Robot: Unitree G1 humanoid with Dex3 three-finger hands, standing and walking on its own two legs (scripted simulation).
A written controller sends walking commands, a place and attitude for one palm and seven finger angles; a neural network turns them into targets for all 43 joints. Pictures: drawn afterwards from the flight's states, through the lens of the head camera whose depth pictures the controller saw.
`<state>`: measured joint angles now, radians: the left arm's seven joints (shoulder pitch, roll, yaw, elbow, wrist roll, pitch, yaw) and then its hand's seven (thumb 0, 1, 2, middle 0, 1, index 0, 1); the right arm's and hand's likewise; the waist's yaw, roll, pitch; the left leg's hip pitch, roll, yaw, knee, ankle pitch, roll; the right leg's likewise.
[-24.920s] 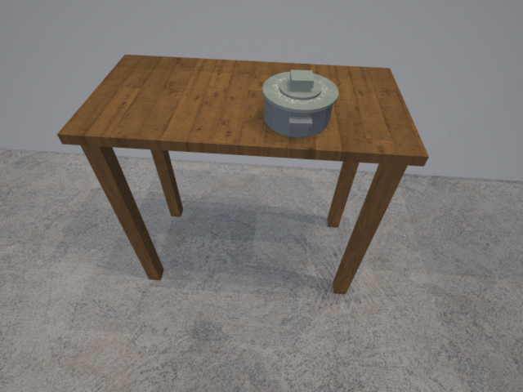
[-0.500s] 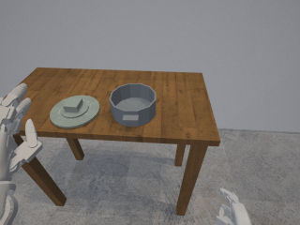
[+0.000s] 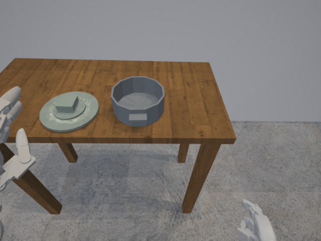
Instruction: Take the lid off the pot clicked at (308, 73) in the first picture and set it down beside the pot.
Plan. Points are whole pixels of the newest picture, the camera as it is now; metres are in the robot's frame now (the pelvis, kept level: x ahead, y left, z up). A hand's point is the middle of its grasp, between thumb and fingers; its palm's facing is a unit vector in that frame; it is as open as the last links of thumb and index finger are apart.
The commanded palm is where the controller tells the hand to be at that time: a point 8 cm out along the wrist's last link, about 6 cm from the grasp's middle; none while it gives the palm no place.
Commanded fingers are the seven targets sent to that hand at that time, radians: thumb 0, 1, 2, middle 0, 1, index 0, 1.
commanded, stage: step back with the hand held close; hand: left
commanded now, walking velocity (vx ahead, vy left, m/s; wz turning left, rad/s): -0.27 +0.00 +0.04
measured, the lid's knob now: (67, 103) +0.49 +0.34 +0.05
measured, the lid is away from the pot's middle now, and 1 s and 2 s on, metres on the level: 0.23 0.23 0.23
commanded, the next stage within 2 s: stop stepping back and stand still in 0.98 s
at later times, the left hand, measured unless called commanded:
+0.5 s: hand out of the picture +0.12 +0.26 +0.20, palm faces +0.41 -0.82 -0.39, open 7.4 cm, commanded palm +0.06 +0.31 +0.22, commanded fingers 0.00 0.90 0.90 -0.20 -0.30 -0.20 -0.30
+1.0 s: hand out of the picture +0.07 +0.30 +0.21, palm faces +0.34 -0.89 -0.31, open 7.4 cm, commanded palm -0.03 +0.35 +0.22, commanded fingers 0.00 0.90 0.90 -0.20 -0.30 -0.20 -0.30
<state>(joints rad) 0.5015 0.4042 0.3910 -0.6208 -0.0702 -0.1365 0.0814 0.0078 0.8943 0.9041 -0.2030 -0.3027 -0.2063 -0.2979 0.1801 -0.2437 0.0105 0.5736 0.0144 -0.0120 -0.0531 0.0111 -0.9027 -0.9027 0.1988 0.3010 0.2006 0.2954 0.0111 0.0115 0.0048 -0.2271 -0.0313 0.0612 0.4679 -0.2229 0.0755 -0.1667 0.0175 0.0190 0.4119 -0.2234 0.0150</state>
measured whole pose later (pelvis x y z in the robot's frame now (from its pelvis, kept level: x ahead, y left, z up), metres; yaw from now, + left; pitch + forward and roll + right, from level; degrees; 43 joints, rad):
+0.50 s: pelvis -0.07 +0.03 -0.01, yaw +0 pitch -1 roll -3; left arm 0.55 0.41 0.43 -0.68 -0.06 -0.20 0.12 0.01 0.89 0.90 -0.21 -0.30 -0.21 -0.30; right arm 0.25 -0.21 0.00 0.58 0.01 -0.05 -0.06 0.01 -0.90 -0.90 0.20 0.30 0.20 0.30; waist -0.01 0.01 -0.01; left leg -0.40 -0.03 0.06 0.58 -0.18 0.12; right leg -0.28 0.03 0.01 0.65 -0.37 0.02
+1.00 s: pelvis -0.17 +0.08 -0.01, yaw -4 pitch +0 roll -2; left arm 0.35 0.44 0.46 -0.66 -0.08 -0.21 0.11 0.01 0.89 0.90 -0.21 -0.30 -0.21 -0.30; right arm 0.15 -0.19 0.00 0.59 0.00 -0.09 -0.05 0.01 -0.90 -0.90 0.20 0.30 0.20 0.30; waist -0.02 -0.07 0.04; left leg -0.38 -0.02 0.04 0.59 -0.21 0.08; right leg -0.40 0.03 0.09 0.93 -0.54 0.02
